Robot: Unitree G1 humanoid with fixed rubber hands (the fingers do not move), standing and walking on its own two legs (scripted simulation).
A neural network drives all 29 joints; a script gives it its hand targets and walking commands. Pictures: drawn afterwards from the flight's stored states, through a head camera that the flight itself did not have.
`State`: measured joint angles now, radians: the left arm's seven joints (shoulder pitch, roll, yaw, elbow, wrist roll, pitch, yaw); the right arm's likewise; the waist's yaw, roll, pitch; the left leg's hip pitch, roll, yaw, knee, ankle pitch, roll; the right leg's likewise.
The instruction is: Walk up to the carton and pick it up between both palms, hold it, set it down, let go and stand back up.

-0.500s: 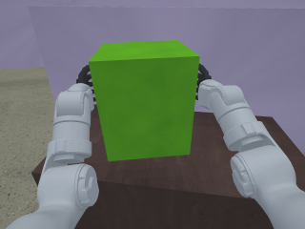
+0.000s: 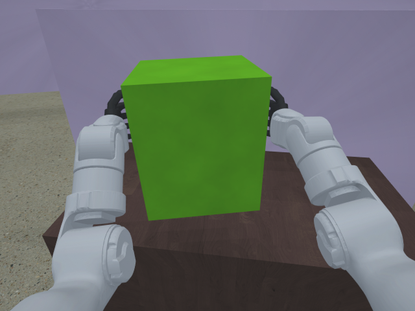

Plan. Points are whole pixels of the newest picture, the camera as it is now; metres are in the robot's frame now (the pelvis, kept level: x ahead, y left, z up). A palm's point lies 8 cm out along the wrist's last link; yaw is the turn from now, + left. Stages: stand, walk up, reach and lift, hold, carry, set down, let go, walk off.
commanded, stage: hold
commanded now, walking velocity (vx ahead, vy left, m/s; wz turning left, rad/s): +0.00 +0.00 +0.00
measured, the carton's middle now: (197, 132) +0.38 +0.01 +0.26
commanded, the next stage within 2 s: set down in 0.48 s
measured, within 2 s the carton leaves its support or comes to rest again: neither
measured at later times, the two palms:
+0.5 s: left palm (113, 126) +0.37 +0.16 +0.29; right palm (276, 121) +0.36 -0.14 +0.29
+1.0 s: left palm (113, 135) +0.40 +0.18 +0.25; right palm (260, 139) +0.39 -0.12 +0.24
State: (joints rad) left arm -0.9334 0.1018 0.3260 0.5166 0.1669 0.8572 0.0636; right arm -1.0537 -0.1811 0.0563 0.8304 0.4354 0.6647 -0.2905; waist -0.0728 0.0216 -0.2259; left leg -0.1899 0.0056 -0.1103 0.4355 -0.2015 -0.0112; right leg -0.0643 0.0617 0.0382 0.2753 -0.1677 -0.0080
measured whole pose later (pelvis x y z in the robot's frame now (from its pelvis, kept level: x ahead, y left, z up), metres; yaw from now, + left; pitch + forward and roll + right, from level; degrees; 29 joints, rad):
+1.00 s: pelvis +0.00 +0.00 +0.00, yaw +1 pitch -6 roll -2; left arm -0.95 0.12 0.36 0.66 0.22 0.56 0.02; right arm -0.98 -0.07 -0.03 0.95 0.24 0.31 -0.23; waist -0.08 -0.05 -0.08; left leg -0.10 -0.01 -0.11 0.39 -0.19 -0.01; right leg 0.03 0.04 0.03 0.23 -0.16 -0.01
